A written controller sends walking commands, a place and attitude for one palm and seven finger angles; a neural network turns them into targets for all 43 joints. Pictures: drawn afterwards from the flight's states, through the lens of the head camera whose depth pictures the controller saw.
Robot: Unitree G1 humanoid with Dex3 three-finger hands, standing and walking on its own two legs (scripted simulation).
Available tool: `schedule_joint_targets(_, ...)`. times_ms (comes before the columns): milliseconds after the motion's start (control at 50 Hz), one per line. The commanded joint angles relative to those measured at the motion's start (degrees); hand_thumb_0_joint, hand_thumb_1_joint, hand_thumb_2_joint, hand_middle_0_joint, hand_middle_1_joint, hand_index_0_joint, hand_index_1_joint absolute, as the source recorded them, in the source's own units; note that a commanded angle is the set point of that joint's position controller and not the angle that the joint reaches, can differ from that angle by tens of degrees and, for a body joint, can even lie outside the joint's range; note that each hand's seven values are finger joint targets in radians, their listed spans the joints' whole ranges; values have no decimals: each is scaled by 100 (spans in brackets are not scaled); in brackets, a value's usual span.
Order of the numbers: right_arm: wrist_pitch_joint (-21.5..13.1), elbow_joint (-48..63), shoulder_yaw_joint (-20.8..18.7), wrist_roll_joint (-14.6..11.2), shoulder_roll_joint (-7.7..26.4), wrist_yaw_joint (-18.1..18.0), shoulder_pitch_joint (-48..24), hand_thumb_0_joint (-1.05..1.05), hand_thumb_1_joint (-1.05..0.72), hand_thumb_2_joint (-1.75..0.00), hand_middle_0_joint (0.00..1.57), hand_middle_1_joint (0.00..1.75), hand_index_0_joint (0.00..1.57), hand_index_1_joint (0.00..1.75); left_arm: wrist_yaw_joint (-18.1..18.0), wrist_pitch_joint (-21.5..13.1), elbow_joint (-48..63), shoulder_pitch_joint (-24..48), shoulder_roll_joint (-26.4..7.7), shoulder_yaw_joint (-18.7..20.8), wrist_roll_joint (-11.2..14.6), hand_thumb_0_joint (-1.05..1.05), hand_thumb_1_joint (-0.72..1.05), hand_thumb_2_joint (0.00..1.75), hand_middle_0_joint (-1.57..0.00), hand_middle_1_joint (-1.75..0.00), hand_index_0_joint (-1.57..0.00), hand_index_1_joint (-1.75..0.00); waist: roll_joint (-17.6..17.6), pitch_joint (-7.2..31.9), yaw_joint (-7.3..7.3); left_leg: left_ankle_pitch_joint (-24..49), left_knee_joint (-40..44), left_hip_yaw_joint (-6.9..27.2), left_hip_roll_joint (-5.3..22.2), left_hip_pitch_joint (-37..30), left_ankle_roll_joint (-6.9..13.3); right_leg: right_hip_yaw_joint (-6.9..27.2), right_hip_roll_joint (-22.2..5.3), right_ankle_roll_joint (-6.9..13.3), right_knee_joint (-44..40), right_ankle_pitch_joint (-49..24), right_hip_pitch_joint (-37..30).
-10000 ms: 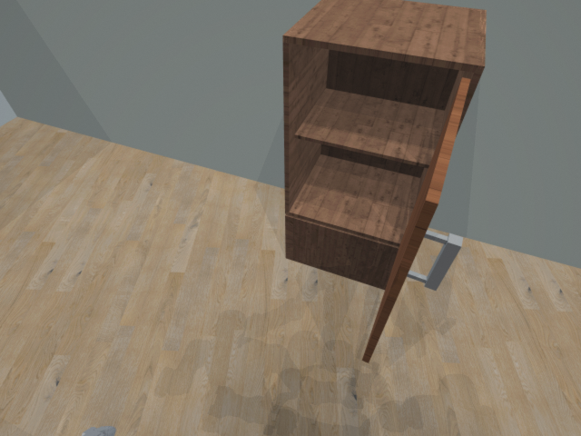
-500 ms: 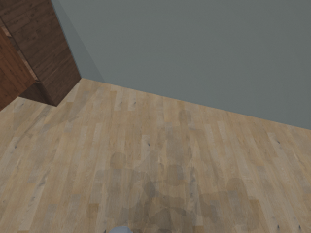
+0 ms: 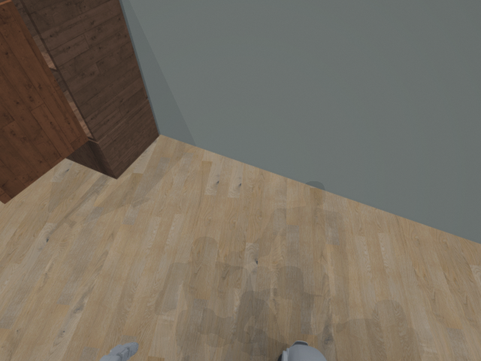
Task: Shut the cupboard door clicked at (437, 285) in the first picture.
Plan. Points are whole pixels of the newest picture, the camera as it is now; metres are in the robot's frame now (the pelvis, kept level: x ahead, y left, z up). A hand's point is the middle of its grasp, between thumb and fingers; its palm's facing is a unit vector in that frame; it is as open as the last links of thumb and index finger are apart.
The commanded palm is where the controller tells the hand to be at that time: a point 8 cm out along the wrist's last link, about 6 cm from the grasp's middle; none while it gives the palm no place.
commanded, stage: walk to a spot facing it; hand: left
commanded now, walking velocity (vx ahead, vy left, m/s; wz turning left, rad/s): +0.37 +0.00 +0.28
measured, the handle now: out of the picture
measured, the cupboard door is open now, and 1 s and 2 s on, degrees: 86 86 86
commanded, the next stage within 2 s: turn to face it in 1.12 s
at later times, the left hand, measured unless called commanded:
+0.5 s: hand out of the picture +0.09 +0.16 -0.17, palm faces +0.30 -0.94 -0.16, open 7.3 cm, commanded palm none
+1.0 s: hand (137, 220) +0.45 +0.28 -0.15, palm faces +0.18 -0.97 -0.19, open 7.4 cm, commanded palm none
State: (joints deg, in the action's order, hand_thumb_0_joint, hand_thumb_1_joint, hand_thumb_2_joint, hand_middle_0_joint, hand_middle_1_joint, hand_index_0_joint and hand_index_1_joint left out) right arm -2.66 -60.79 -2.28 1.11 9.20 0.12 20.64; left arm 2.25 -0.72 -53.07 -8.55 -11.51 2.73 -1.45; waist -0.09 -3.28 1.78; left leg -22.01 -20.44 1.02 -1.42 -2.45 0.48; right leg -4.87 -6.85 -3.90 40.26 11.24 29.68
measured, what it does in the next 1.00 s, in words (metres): walks ahead: right foot, then left foot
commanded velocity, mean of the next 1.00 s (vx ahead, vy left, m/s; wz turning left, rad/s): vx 0.37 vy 0.00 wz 0.10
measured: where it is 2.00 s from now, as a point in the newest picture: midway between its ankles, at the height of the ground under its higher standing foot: (226, 253)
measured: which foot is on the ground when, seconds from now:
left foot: down 0.00-0.04, up 0.06-0.52, down 0.54-1.00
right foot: up 0.00-0.02, down 0.04-0.54, up 0.56-1.00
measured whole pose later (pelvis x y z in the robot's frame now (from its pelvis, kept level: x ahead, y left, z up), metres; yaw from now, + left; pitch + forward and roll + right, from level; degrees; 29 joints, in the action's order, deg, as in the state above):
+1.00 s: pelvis +0.39 +0.08 +0.01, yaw +10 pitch -1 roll +0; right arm -4.2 -64.0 -2.6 1.0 7.5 -1.2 24.0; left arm 1.3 0.5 -57.8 -8.7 -11.0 4.0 -1.8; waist -0.8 -2.1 1.6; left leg -15.9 -14.8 -10.2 -1.1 -2.4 2.7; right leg -4.2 -7.8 -2.2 47.0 6.8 33.1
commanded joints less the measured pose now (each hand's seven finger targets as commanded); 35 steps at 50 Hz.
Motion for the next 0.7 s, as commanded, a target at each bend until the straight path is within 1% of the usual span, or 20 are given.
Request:
schedule_joint_targets(0,-146,225,-263,-19,1030,-87,-53,0,-90,-90,20,30,20,30,-94,-335,-110,-1490,-836,293,-14,0,90,90,-20,-30,-20,-30,-89,502,-878,2983,-1837,429,861,1651,532,6,196,289,-1040,-212,-3017)
schedule_joint_targets(20,-181,312,-195,-103,638,-37,255,0,-90,-90,20,30,20,30,-179,-397,-345,-2319,-1474,454,-89,0,90,90,-20,-30,-20,-30,-1522,1322,-1080,824,-3805,-139,89,2909,230,1935,-1427,773,-1605,76,-4412)
schedule_joint_targets(40,-177,523,-194,-107,575,-40,119,0,-90,-90,20,30,20,30,-204,-349,-400,-2600,-1751,468,12,0,90,90,-20,-30,-20,-30,-1638,1468,-1029,-1127,-5115,103,-119,3593,237,3508,-2349,1188,-2428,381,-4364)
schedule_joint_targets(60,-151,491,-240,-77,626,-6,-109,0,-90,-90,20,30,20,30,-216,-341,-316,-2001,-1613,466,23,0,90,90,-20,-30,-20,-30,-1479,1118,-930,-717,-5746,342,259,3797,287,3605,-2288,1254,-2783,2012,-3572)
schedule_joint_targets(80,-115,499,-268,-38,643,32,-342,0,-90,-90,20,30,20,30,-257,-311,-174,-1351,-1226,378,20,0,90,90,-20,-30,-20,-30,-1091,512,-704,-132,-5922,279,545,3947,278,3029,-2119,1176,-2964,2623,-2824)
schedule_joint_targets(100,-68,475,-237,5,530,69,-542,0,-90,-90,20,30,20,30,-285,-342,-136,-1025,-858,273,-1,0,90,90,-20,-30,-20,-30,-714,75,-547,300,-5732,260,747,3837,238,2281,-1857,1043,-2939,2151,-2044)
schedule_joint_targets(140,74,305,-197,43,306,96,-265,0,-90,-90,20,30,20,30,-297,-411,-200,-896,-440,141,-30,0,90,90,-20,-30,-20,-30,-773,-30,-253,749,-5356,133,801,3494,122,1114,-1435,829,-2995,1168,-1469)
schedule_joint_targets(180,161,228,-207,49,226,124,-94,0,-90,-90,20,30,20,30,-316,-436,-337,-983,-361,114,-40,0,90,90,-20,-30,-20,-30,-782,-14,-109,923,-4967,-29,817,3454,26,552,-1260,801,-3065,825,-1383)
schedule_joint_targets(220,206,299,-210,69,152,142,-244,0,-90,-90,20,30,20,30,-319,-470,-393,-1086,-332,148,-43,0,90,90,-20,-30,-20,-30,-657,-107,-99,1131,-4516,-167,871,3639,-67,168,-1189,846,-3146,516,-1453)
schedule_joint_targets(360,91,711,-89,31,86,277,-1502,0,-90,-90,20,30,20,30,-325,-477,-798,-1685,-510,69,-8,0,90,90,-20,-30,-20,-30,-615,-321,-459,1310,-2208,-663,788,3461,-45,-295,-1221,947,-3010,-600,-2372)
schedule_joint_targets(420,50,758,-94,13,165,266,-1598,0,-90,-90,20,30,20,30,-337,-421,-917,-1799,-598,87,-20,0,90,90,-20,-30,-20,-30,-672,-386,-458,935,-1844,-761,692,3086,98,-272,-1374,972,-2768,-912,-2594)
schedule_joint_targets(460,2,645,-128,36,302,217,-1149,0,-90,-90,20,30,20,30,-340,-389,-947,-1739,-668,107,-5,0,90,90,-20,-30,-20,-30,-595,-181,-187,779,-1394,-965,434,2226,195,-538,-1285,878,-1988,-1600,-2554)
schedule_joint_targets(480,-35,437,-189,56,490,179,-461,0,-90,-90,20,30,20,30,-338,-372,-959,-1650,-672,118,19,0,90,90,-20,-30,-20,-30,-282,180,142,964,-1016,-1014,294,1112,249,-835,-1083,729,-991,-1786,-2157)
schedule_joint_targets(500,-76,208,-327,97,1040,100,473,0,-90,-90,20,30,20,30,-300,-359,-856,-1711,-478,105,44,0,90,90,-20,-30,-20,-30,769,814,533,684,-540,106,1007,-257,488,-1059,-586,459,664,-971,-1295)
schedule_joint_targets(520,-75,77,-472,70,1680,4,1030,0,-90,-90,20,30,20,30,-239,-349,-630,-1722,-177,31,103,0,90,90,-20,-30,-20,-30,2135,1041,601,1036,244,2388,2394,-1148,1008,-886,253,191,2407,2057,353)
schedule_joint_targets(540,-30,28,-438,-4,1678,-49,944,0,-90,-90,20,30,20,30,-287,-325,-483,-1364,-361,26,71,0,90,90,-20,-30,-20,-30,1463,1120,602,538,552,2578,2685,-926,1193,-121,166,330,3104,2230,661)
schedule_joint_targets(580,-49,311,-341,-31,1164,-89,19,0,-90,-90,20,30,20,30,-236,-293,-554,-928,-289,55,60,0,90,90,-20,-30,-20,-30,518,276,284,-182,826,2011,2466,474,1091,233,-247,349,3359,1300,840)
schedule_joint_targets(600,-81,355,-255,-6,921,-93,-271,0,-90,-90,20,30,20,30,-205,-247,-651,-1054,-144,65,8,0,90,90,-20,-30,-20,-30,374,-50,66,-193,995,1517,2215,1126,906,294,-337,338,3161,998,550)
schedule_joint_targets(640,-157,333,-168,-13,635,-103,-453,0,-90,-90,20,30,20,30,-192,-126,-792,-1444,47,53,-40,0,90,90,-20,-30,-20,-30,601,-142,-213,145,1177,777,1824,1666,745,237,-325,272,2808,594,128)
schedule_joint_targets(680,-199,325,-213,-13,478,-116,-355,0,-90,-90,20,30,20,30,-193,-64,-797,-1502,90,98,-52,0,90,90,-20,-30,-20,-30,558,-55,-281,388,1271,524,1661,1606,742,230,-286,223,2625,193,188)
